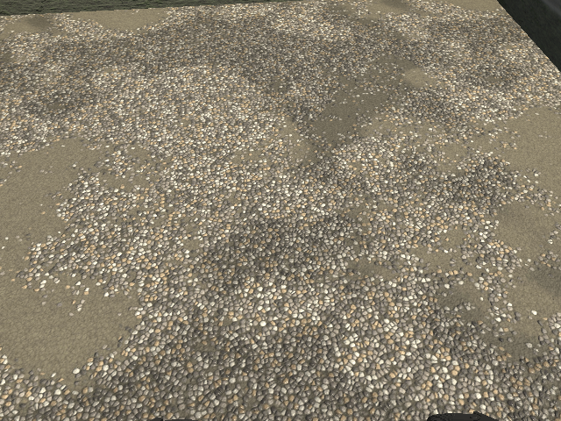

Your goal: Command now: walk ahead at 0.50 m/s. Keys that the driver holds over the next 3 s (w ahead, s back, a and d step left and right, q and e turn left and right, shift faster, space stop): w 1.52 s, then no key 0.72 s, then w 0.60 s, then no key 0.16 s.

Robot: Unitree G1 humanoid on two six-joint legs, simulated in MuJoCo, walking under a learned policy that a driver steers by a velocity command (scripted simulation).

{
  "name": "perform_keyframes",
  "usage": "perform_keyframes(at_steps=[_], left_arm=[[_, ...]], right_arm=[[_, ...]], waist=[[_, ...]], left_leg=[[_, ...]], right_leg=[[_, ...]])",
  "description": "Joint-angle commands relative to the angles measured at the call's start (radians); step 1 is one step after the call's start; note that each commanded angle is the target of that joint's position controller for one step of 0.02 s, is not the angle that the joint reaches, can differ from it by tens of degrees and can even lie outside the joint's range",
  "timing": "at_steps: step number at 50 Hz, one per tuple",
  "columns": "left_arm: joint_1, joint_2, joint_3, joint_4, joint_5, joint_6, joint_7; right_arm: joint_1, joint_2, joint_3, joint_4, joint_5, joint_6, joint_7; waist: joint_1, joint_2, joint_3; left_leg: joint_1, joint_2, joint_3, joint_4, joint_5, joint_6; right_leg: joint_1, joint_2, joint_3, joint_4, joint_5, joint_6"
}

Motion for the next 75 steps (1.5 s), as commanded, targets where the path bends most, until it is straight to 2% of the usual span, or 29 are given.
perform_keyframes(at_steps=[1, 3, 6, 8, 11, 13, 16, 18, 21, 23, 25, 28, 30, 32, 35, 37, 40, 42, 45, 47, 50, 53, 57, 60, 64, 67, 71, 74, 75], left_arm=[[-0.025, 0.058, 0.018, -0.076, -0.006, -0.020, 0.011], [-0.129, 0.057, 0.015, -0.113, -0.005, -0.017, 0.002], [-0.024, 0.057, 0.018, -0.076, -0.006, -0.020, 0.011], [-0.128, 0.057, 0.016, -0.113, -0.005, -0.017, 0.002], [-0.023, 0.057, 0.018, -0.077, -0.006, -0.020, 0.011], [-0.127, 0.057, 0.016, -0.113, -0.005, -0.017, 0.002], [-0.022, 0.057, 0.018, -0.077, -0.006, -0.021, 0.011], [-0.126, 0.057, 0.016, -0.114, -0.005, -0.018, 0.002], [-0.022, 0.057, 0.018, -0.077, -0.006, -0.021, 0.011], [-0.125, 0.057, 0.016, -0.114, -0.005, -0.018, 0.002], [-0.027, 0.059, 0.018, -0.080, -0.006, -0.019, 0.011], [-0.113, 0.055, 0.015, -0.110, -0.002, -0.019, 0.001], [-0.023, 0.057, 0.018, -0.079, -0.006, -0.021, 0.011], [-0.122, 0.057, 0.015, -0.114, -0.004, -0.017, 0.002], [-0.017, 0.058, 0.018, -0.077, -0.005, -0.021, 0.011], [-0.122, 0.057, 0.016, -0.114, -0.004, -0.018, 0.003], [-0.018, 0.057, 0.018, -0.077, -0.005, -0.021, 0.011], [-0.122, 0.057, 0.016, -0.114, -0.004, -0.018, 0.003], [-0.017, 0.057, 0.018, -0.078, -0.006, -0.021, 0.011], [-0.121, 0.057, 0.016, -0.114, -0.005, -0.018, 0.003], [-0.017, 0.057, 0.018, -0.078, -0.005, -0.021, 0.011], [-0.126, 0.058, 0.016, -0.118, -0.007, -0.015, 0.003], [-0.010, 0.057, 0.019, -0.075, -0.005, -0.025, 0.012], [-0.126, 0.058, 0.016, -0.118, -0.007, -0.015, 0.003], [-0.009, 0.057, 0.020, -0.075, -0.004, -0.025, 0.012], [-0.126, 0.058, 0.016, -0.118, -0.007, -0.015, 0.004], [-0.008, 0.057, 0.020, -0.075, -0.004, -0.025, 0.012], [-0.125, 0.058, 0.016, -0.118, -0.007, -0.015, 0.004], [-0.091, 0.052, 0.017, -0.109, 0.004, -0.017, -0.002]], right_arm=[[-0.057, -0.057, -0.018, -0.075, 0.002, -0.023, -0.005], [-0.134, -0.063, -0.015, -0.108, 0.002, -0.018, -0.002], [-0.057, -0.056, -0.018, -0.074, 0.002, -0.023, -0.005], [-0.134, -0.063, -0.015, -0.107, 0.002, -0.018, -0.002], [-0.057, -0.056, -0.018, -0.074, 0.002, -0.023, -0.005], [-0.134, -0.063, -0.015, -0.107, 0.002, -0.018, -0.002], [-0.057, -0.056, -0.018, -0.074, 0.002, -0.022, -0.005], [-0.134, -0.063, -0.015, -0.107, 0.002, -0.018, -0.002], [-0.057, -0.057, -0.018, -0.074, 0.002, -0.022, -0.005], [-0.134, -0.063, -0.015, -0.107, 0.002, -0.018, -0.002], [-0.063, -0.059, -0.018, -0.074, 0.002, -0.022, -0.005], [-0.129, -0.065, -0.015, -0.106, 0.002, -0.017, -0.002], [-0.061, -0.058, -0.018, -0.072, 0.002, -0.023, -0.005], [-0.133, -0.063, -0.014, -0.105, 0.002, -0.017, -0.002], [-0.056, -0.058, -0.018, -0.072, 0.002, -0.022, -0.006], [-0.134, -0.064, -0.015, -0.106, 0.002, -0.018, -0.003], [-0.056, -0.057, -0.018, -0.072, 0.002, -0.021, -0.006], [-0.134, -0.064, -0.015, -0.105, 0.002, -0.017, -0.002], [-0.057, -0.057, -0.018, -0.072, 0.002, -0.021, -0.006], [-0.135, -0.064, -0.015, -0.105, 0.002, -0.017, -0.002], [-0.058, -0.057, -0.018, -0.072, 0.002, -0.021, -0.005], [-0.138, -0.066, -0.015, -0.104, 0.003, -0.017, -0.001], [-0.054, -0.058, -0.018, -0.069, 0.003, -0.024, -0.007], [-0.139, -0.065, -0.014, -0.105, 0.004, -0.017, -0.002], [-0.053, -0.059, -0.018, -0.069, 0.003, -0.024, -0.007], [-0.138, -0.066, -0.014, -0.104, 0.004, -0.016, -0.002], [-0.053, -0.059, -0.018, -0.069, 0.003, -0.023, -0.007], [-0.139, -0.066, -0.014, -0.104, 0.004, -0.016, -0.002], [-0.122, -0.073, -0.018, -0.099, -0.002, -0.012, -0.001]], waist=[[-0.005, -0.007, -0.141], [-0.001, -0.013, -0.002], [-0.005, -0.006, -0.141], [-0.001, -0.013, -0.003], [-0.005, -0.007, -0.142], [-0.001, -0.013, -0.003], [-0.005, -0.007, -0.141], [-0.001, -0.013, -0.003], [-0.004, -0.007, -0.141], [-0.001, -0.014, -0.003], [-0.004, -0.007, -0.124], [0.001, -0.008, -0.012], [-0.003, -0.004, -0.134], [0.000, -0.014, 0.001], [-0.004, -0.006, -0.143], [-0.001, -0.013, -0.003], [-0.004, -0.008, -0.142], [-0.001, -0.014, -0.004], [-0.004, -0.008, -0.142], [-0.001, -0.014, -0.003], [-0.004, -0.007, -0.141], [-0.002, -0.014, 0.011], [-0.002, 0.000, -0.161], [-0.002, -0.015, 0.012], [-0.002, -0.001, -0.161], [-0.002, -0.015, 0.012], [-0.002, -0.001, -0.161], [-0.002, -0.015, 0.012], [0.007, -0.006, -0.044]], left_leg=[[0.085, 0.015, -0.024, -0.063, 0.093, 0.020], [0.004, 0.024, -0.030, -0.064, 0.248, 0.018], [0.084, 0.014, -0.025, -0.063, 0.094, 0.020], [0.003, 0.023, -0.030, -0.064, 0.249, 0.018], [0.083, 0.014, -0.025, -0.062, 0.095, 0.020], [0.002, 0.023, -0.031, -0.063, 0.249, 0.017], [0.082, 0.013, -0.026, -0.062, 0.095, 0.020], [0.001, 0.022, -0.031, -0.063, 0.249, 0.017], [0.081, 0.012, -0.026, -0.061, 0.095, 0.020], [0.000, 0.021, -0.031, -0.062, 0.249, 0.017], [0.075, 0.011, -0.026, -0.061, 0.095, 0.021], [0.002, 0.022, -0.033, -0.060, 0.262, 0.019], [0.077, 0.012, -0.028, -0.061, 0.096, 0.022], [-0.004, 0.021, -0.033, -0.061, 0.255, 0.017], [0.079, 0.011, -0.028, -0.060, 0.101, 0.021], [-0.002, 0.020, -0.033, -0.061, 0.255, 0.018], [0.078, 0.010, -0.028, -0.059, 0.101, 0.020], [-0.003, 0.019, -0.033, -0.059, 0.254, 0.017], [0.077, 0.010, -0.028, -0.058, 0.099, 0.020], [-0.004, 0.018, -0.033, -0.059, 0.253, 0.017], [0.076, 0.009, -0.029, -0.058, 0.098, 0.020], [-0.008, 0.018, -0.032, -0.059, 0.253, 0.016], [0.083, 0.011, -0.032, -0.060, 0.105, 0.022], [-0.010, 0.017, -0.033, -0.058, 0.254, 0.016], [0.082, 0.010, -0.032, -0.059, 0.105, 0.022], [-0.011, 0.016, -0.033, -0.057, 0.255, 0.016], [0.080, 0.009, -0.032, -0.059, 0.106, 0.022], [-0.012, 0.016, -0.034, -0.057, 0.256, 0.016], [0.008, 0.022, -0.043, -0.051, 0.286, 0.020]], right_leg=[[0.012, -0.103, 0.137, -0.183, 0.140, 0.000], [-0.041, -0.099, 0.113, -0.150, 0.284, 0.000], [0.013, -0.103, 0.135, -0.182, 0.140, 0.000], [-0.040, -0.100, 0.111, -0.149, 0.284, 0.000], [0.014, -0.104, 0.134, -0.181, 0.141, 0.000], [-0.040, -0.100, 0.110, -0.149, 0.284, 0.000], [0.014, -0.105, 0.133, -0.181, 0.141, 0.000], [-0.039, -0.101, 0.109, -0.148, 0.284, 0.000], [0.015, -0.105, 0.131, -0.181, 0.141, 0.000], [-0.039, -0.102, 0.108, -0.148, 0.283, 0.000], [0.008, -0.107, 0.133, -0.185, 0.138, -0.001], [-0.031, -0.099, 0.101, -0.139, 0.297, 0.001], [0.015, -0.107, 0.130, -0.180, 0.140, -0.002], [-0.041, -0.101, 0.104, -0.146, 0.284, 0.000], [0.019, -0.106, 0.126, -0.177, 0.148, 0.000], [-0.035, -0.102, 0.103, -0.145, 0.290, 0.000], [0.018, -0.107, 0.126, -0.177, 0.149, 0.000], [-0.036, -0.104, 0.103, -0.145, 0.289, 0.000], [0.018, -0.108, 0.125, -0.178, 0.147, 0.000], [-0.036, -0.104, 0.102, -0.146, 0.287, 0.000], [0.017, -0.109, 0.124, -0.178, 0.144, 0.000], [-0.045, -0.106, 0.104, -0.152, 0.278, -0.001], [0.034, -0.106, 0.118, -0.170, 0.150, 0.001], [-0.043, -0.107, 0.101, -0.150, 0.280, -0.001], [0.035, -0.107, 0.117, -0.169, 0.152, 0.001], [-0.043, -0.107, 0.099, -0.149, 0.281, -0.001], [0.036, -0.108, 0.115, -0.169, 0.152, 0.001], [-0.043, -0.108, 0.098, -0.149, 0.281, -0.001], [-0.013, -0.102, 0.084, -0.127, 0.313, 0.003]])
Next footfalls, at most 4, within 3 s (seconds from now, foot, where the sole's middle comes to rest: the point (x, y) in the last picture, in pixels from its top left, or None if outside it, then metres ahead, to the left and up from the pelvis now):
none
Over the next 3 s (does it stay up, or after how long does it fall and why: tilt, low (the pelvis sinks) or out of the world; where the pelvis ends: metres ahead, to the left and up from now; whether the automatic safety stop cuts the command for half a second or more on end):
stays up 0.00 0.00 0.01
